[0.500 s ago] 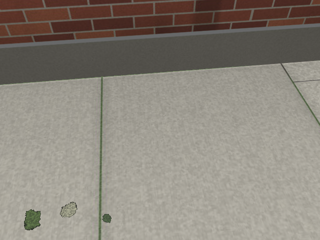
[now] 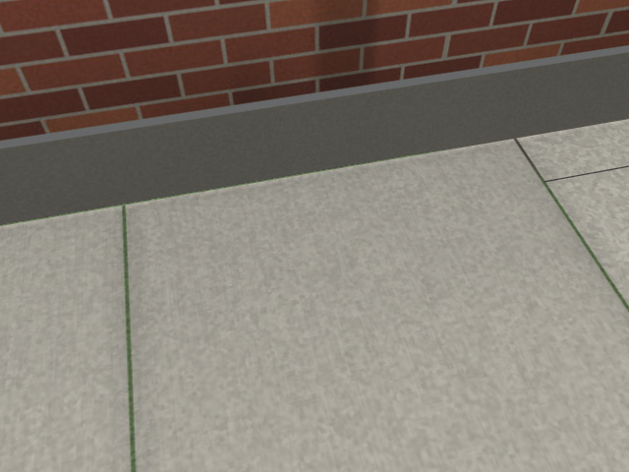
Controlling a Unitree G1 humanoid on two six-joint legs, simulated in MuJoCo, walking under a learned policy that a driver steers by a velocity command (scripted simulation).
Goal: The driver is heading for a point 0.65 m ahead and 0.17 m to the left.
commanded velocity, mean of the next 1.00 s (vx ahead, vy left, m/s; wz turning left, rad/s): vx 0.47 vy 0.00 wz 0.01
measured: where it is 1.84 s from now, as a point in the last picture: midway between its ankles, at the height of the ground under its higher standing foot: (323, 408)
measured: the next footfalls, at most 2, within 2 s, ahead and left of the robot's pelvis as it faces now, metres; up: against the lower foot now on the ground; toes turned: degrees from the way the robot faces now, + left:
left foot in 0.22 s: +0.30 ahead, +0.17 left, +0.00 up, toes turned +2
right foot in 0.76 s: +0.59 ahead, -0.08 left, +0.00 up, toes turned +0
